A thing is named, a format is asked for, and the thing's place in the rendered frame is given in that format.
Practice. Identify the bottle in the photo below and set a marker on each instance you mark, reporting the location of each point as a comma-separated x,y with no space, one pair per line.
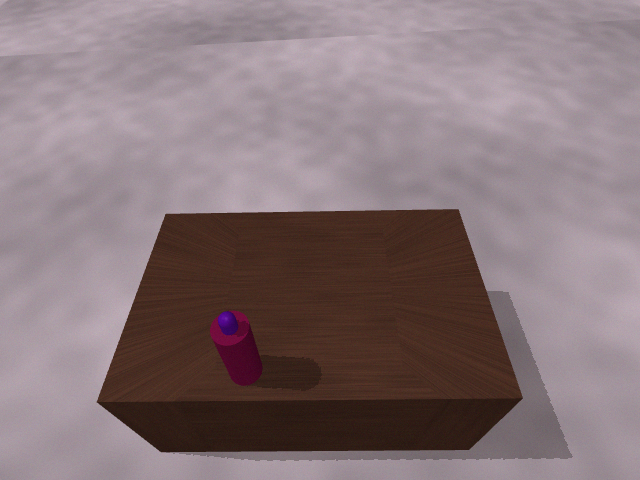
234,340

